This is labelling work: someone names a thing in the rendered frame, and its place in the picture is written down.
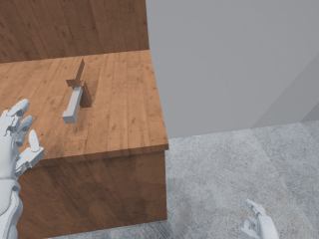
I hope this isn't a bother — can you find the left robot hand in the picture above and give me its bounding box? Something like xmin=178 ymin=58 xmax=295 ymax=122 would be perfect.
xmin=0 ymin=99 xmax=45 ymax=181

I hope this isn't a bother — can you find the counter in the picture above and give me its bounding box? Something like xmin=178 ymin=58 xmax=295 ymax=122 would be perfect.
xmin=0 ymin=0 xmax=169 ymax=239

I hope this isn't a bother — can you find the tap lever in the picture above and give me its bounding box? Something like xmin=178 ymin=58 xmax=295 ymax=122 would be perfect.
xmin=62 ymin=87 xmax=83 ymax=124

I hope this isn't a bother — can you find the robot left forearm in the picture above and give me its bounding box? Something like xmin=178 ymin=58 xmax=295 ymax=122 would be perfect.
xmin=0 ymin=178 xmax=23 ymax=239

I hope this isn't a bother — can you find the right robot hand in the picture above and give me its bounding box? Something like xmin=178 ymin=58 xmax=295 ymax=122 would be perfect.
xmin=240 ymin=199 xmax=279 ymax=239

